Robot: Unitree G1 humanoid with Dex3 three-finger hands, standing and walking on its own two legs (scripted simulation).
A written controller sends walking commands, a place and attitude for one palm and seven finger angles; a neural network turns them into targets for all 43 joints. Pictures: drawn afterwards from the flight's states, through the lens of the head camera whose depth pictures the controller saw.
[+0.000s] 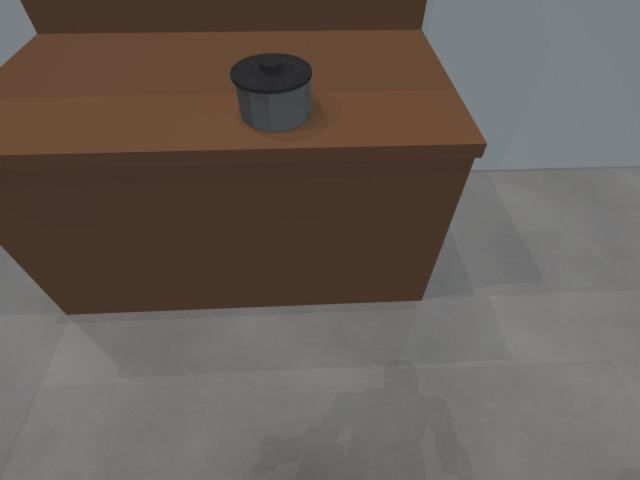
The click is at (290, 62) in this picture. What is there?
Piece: lid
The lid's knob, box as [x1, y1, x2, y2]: [259, 56, 281, 71]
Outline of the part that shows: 259,60 260,68 265,71 278,70 281,67 281,60 277,57 269,56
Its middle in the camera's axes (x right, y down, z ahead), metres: -0.12 -0.40 +0.89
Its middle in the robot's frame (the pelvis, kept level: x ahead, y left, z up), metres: +0.94 +0.17 +0.07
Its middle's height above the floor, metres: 0.85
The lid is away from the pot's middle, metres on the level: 0.00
